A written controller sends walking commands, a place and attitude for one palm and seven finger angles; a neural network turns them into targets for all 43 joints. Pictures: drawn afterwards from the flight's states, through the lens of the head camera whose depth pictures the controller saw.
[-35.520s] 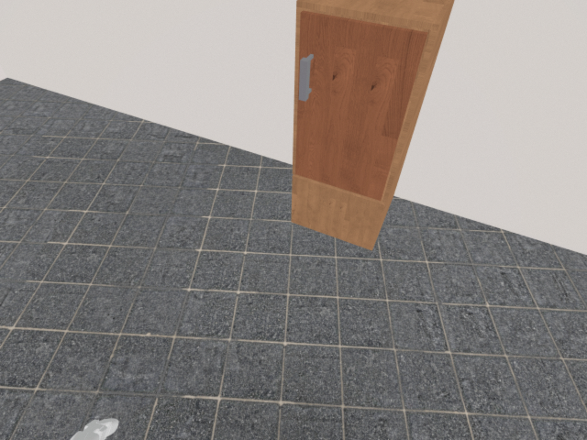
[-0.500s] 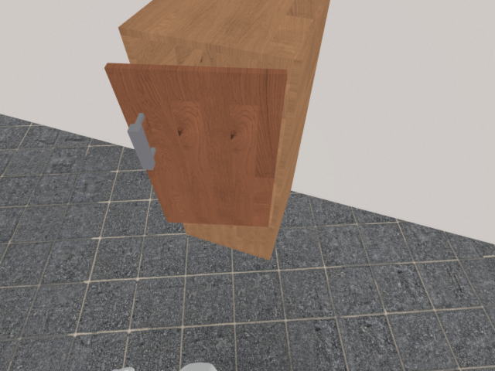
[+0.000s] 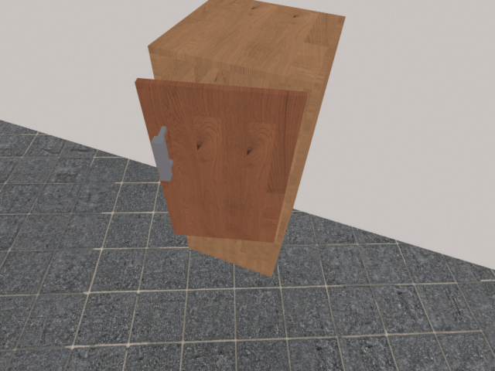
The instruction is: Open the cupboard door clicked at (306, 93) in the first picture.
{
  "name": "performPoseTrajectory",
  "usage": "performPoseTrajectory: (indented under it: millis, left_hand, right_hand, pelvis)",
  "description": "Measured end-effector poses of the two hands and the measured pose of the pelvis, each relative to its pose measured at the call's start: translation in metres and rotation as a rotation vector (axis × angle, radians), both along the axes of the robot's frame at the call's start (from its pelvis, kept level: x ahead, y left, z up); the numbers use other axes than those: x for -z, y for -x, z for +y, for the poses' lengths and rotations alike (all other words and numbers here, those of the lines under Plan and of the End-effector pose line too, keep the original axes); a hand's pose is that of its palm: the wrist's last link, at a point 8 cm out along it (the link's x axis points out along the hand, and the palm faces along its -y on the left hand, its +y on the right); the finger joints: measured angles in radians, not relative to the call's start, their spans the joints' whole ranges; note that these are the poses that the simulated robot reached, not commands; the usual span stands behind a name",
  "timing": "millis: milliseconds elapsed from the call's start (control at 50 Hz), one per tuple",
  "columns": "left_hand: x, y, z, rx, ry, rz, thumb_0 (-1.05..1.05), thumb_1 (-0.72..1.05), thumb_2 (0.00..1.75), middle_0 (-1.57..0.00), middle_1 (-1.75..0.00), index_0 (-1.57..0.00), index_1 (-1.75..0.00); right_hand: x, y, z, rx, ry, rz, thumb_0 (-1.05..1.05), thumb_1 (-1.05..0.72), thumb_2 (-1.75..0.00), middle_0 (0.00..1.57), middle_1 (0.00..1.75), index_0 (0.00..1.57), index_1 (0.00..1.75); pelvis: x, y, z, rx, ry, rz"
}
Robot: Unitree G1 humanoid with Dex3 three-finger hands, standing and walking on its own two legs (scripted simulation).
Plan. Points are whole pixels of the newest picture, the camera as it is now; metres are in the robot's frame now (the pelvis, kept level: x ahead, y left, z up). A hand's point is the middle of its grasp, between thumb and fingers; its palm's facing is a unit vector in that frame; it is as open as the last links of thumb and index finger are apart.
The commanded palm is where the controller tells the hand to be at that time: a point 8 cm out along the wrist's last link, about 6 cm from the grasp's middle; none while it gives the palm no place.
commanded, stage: come to a stop and stand still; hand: left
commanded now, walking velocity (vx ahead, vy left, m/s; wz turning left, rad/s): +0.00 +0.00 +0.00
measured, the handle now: (164, 153) +0.58 +0.25 -0.03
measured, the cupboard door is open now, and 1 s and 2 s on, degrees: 15 15 15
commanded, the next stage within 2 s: look again from close up in 0.20 s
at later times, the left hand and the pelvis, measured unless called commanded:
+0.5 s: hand out of the picture +0.02 +0.18 -0.18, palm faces +0.01 -0.97 -0.23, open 7.3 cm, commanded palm none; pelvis +0.02 +0.01 -0.01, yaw +0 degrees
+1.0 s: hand out of the picture +0.01 +0.14 -0.18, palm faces +0.01 -0.98 -0.21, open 7.3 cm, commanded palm none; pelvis +0.02 -0.03 -0.01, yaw -1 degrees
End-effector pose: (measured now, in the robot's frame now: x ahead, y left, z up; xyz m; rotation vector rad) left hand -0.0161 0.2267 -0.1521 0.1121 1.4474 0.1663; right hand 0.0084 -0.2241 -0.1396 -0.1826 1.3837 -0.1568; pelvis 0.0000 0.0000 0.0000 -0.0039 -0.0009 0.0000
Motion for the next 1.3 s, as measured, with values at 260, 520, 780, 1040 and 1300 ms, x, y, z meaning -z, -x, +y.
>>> performPoseTrajectory:
  millis: [260,520,780,1040,1300]
  left_hand:
    - [0.004,-0.017,-0.015,0.019,0.029,-0.004,0.01,0.92,0.90,-0.20,-0.30,-0.20,-0.30]
    - [-0.005,-0.033,0.003,0.049,-0.059,-0.061,0.01,0.92,0.90,-0.20,-0.30,-0.20,-0.30]
    - [-0.011,-0.035,-0.016,0.056,-0.058,-0.059,0.01,0.92,0.90,-0.20,-0.30,-0.20,-0.30]
    - [-0.006,-0.026,-0.041,0.032,-0.033,-0.026,0.01,0.92,0.90,-0.20,-0.30,-0.20,-0.30]
    - [0.002,-0.030,-0.015,-0.020,-0.041,-0.049,0.00,0.91,0.90,-0.20,-0.30,-0.20,-0.30]
  right_hand:
    - [0.002,0.008,0.010,0.025,-0.015,0.041,0.01,-0.91,-0.90,0.20,0.30,0.20,0.30]
    - [0.023,0.002,0.017,0.016,-0.066,-0.022,0.01,-0.91,-0.90,0.20,0.30,0.20,0.30]
    - [0.025,0.008,0.004,0.019,-0.092,0.004,0.01,-0.91,-0.90,0.20,0.30,0.20,0.30]
    - [0.023,0.009,-0.022,0.018,-0.068,0.052,0.01,-0.91,-0.90,0.20,0.30,0.20,0.30]
    - [0.016,-0.017,-0.019,-0.008,-0.019,0.012,0.01,-0.91,-0.90,0.20,0.30,0.20,0.30]
  pelvis:
    - [0.000,-0.013,0.000,0.005,0.002,-0.006]
    - [0.010,-0.016,0.005,0.003,0.000,-0.016]
    - [0.008,-0.015,-0.012,0.017,-0.019,-0.015]
    - [0.008,-0.020,-0.032,0.009,-0.017,-0.009]
    - [0.012,-0.021,-0.015,-0.001,-0.022,0.004]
